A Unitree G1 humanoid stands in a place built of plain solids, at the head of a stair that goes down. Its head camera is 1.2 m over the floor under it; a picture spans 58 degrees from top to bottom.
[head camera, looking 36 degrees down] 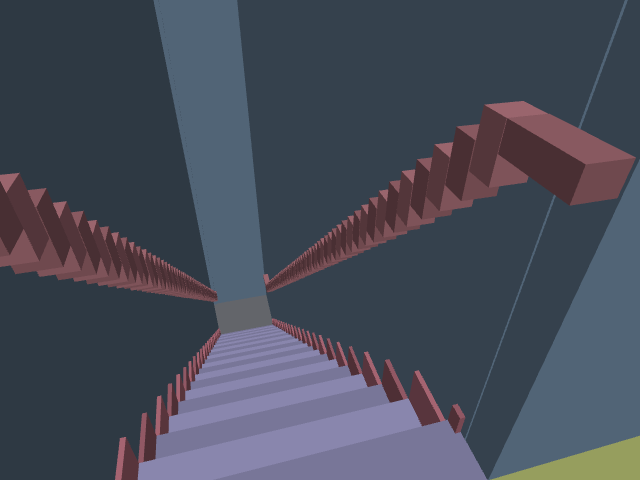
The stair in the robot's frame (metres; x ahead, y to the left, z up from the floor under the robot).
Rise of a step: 0.21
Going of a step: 0.22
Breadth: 0.99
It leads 15 degrees to the left of straight ahead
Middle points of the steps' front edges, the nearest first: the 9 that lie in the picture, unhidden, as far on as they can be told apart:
0.62 0.07 0.00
0.83 0.13 -0.21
1.05 0.19 -0.42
1.26 0.24 -0.63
1.48 0.30 -0.85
1.69 0.35 -1.06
1.91 0.41 -1.27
2.12 0.47 -1.48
2.34 0.52 -1.69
